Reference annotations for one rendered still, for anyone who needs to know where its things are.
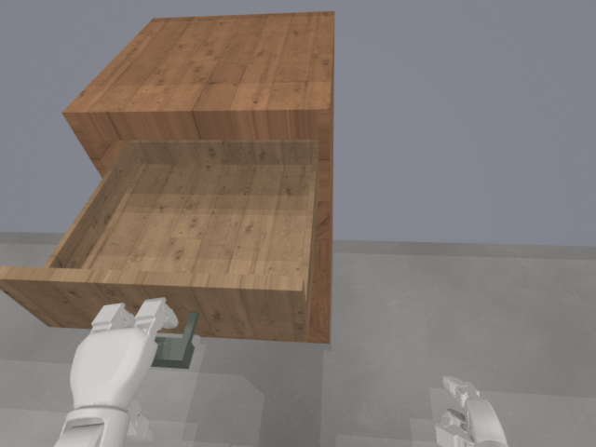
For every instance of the robot right hand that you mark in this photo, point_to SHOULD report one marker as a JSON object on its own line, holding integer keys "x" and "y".
{"x": 479, "y": 423}

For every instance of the handle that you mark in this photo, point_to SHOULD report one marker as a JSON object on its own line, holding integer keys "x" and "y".
{"x": 177, "y": 352}

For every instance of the cabinet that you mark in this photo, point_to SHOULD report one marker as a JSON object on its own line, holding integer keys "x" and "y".
{"x": 234, "y": 77}

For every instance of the robot left forearm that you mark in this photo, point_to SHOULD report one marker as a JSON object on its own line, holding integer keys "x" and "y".
{"x": 95, "y": 426}

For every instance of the robot left hand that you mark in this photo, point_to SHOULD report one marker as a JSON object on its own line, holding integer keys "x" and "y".
{"x": 111, "y": 364}

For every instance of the drawer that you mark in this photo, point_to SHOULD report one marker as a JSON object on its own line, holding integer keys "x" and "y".
{"x": 224, "y": 228}

